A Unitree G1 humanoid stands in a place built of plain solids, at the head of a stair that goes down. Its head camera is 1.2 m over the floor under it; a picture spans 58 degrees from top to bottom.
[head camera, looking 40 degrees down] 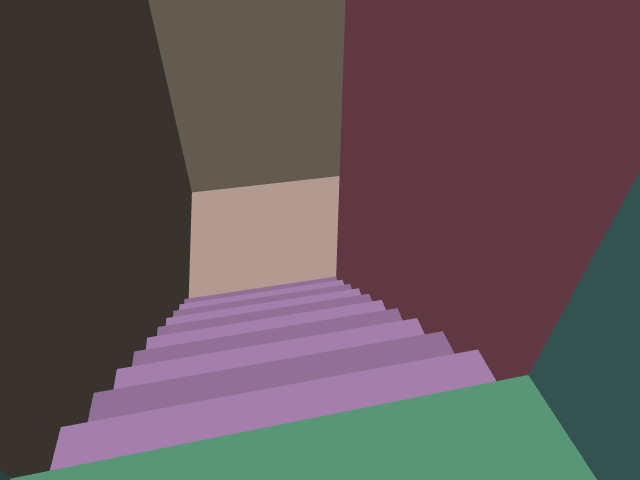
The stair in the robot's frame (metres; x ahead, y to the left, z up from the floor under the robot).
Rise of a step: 0.19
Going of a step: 0.24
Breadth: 1.49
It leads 12 degrees to the left of straight ahead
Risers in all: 11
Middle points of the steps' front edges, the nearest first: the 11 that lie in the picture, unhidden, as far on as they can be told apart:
0.62 0.08 0.00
0.85 0.13 -0.19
1.09 0.17 -0.38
1.32 0.22 -0.57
1.56 0.27 -0.76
1.79 0.32 -0.95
2.03 0.37 -1.14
2.26 0.42 -1.33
2.50 0.47 -1.52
2.73 0.52 -1.71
2.97 0.57 -1.90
